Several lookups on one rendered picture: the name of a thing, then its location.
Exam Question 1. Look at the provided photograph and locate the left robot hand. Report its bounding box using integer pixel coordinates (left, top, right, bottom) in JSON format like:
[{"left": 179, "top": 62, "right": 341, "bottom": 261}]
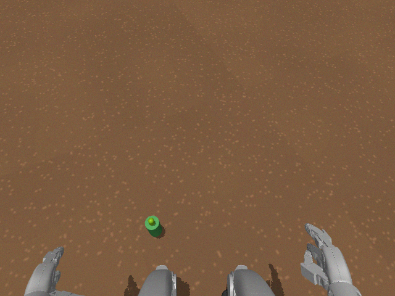
[{"left": 24, "top": 247, "right": 85, "bottom": 296}]

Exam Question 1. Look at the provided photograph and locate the right robot hand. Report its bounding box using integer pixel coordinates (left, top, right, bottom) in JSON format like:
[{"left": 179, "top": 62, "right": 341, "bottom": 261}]
[{"left": 301, "top": 223, "right": 353, "bottom": 290}]

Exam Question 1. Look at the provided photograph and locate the bottle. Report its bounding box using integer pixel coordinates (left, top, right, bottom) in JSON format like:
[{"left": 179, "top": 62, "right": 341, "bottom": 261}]
[{"left": 145, "top": 216, "right": 162, "bottom": 237}]

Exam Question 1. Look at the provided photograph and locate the right robot arm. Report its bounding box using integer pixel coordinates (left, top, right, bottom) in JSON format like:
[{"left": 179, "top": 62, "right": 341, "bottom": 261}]
[{"left": 327, "top": 282, "right": 362, "bottom": 296}]

